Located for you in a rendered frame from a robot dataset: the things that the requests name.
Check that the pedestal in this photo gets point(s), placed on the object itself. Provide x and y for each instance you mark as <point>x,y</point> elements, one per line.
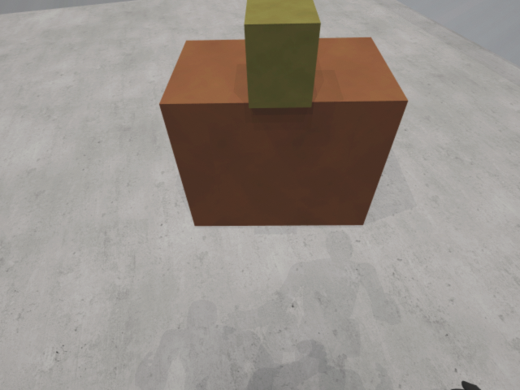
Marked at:
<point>299,166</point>

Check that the carton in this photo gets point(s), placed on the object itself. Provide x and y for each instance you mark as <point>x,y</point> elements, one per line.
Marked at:
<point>281,46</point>

